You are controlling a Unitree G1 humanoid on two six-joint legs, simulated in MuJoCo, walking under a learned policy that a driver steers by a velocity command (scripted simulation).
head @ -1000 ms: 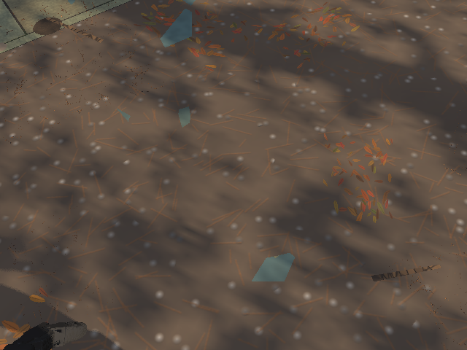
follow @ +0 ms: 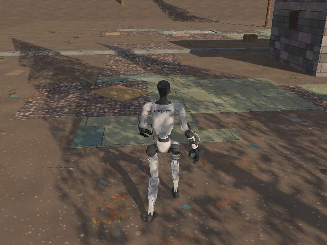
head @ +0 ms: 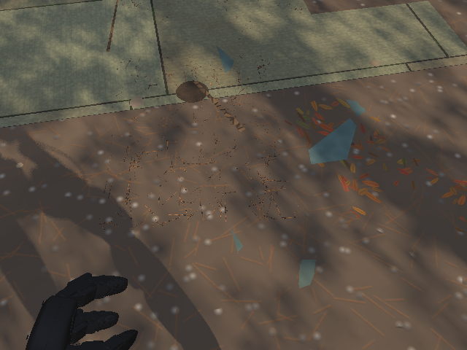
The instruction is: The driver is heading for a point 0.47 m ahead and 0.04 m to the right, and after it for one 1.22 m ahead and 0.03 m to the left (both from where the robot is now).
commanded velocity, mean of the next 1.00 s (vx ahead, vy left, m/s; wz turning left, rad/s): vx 0.99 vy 0.00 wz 0.13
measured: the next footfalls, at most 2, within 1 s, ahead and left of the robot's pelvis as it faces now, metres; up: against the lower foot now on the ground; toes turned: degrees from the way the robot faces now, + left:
left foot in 0.44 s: +0.57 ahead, +0.16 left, +0.00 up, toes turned +22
right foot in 0.88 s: +1.03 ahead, +0.19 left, +0.00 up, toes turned +6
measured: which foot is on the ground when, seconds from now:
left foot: down 0.00-0.00, up 0.02-0.42, down 0.44-0.88, up 0.90-1.00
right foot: down 0.00-0.42, up 0.44-0.86, down 0.88-1.00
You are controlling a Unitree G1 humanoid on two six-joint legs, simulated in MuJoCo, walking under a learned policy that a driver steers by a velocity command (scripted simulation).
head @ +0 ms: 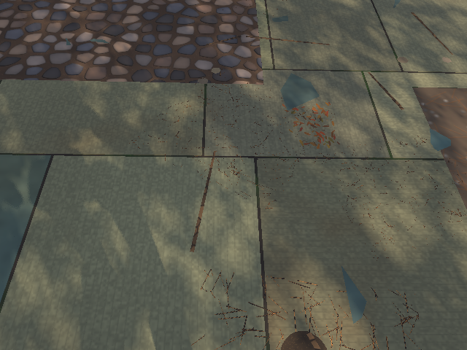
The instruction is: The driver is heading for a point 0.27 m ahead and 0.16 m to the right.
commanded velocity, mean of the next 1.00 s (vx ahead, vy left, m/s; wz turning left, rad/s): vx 0.33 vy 0.00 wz -0.29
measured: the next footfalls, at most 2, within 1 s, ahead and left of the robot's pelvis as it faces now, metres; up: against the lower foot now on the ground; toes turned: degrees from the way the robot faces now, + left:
left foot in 0.28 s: +0.52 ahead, +0.14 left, +0.00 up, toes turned -14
right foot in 0.66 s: +0.50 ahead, -0.11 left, +0.00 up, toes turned -13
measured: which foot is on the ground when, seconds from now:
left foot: up 0.00-0.26, down 0.28-1.00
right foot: down 0.00-0.28, up 0.30-0.64, down 0.66-1.00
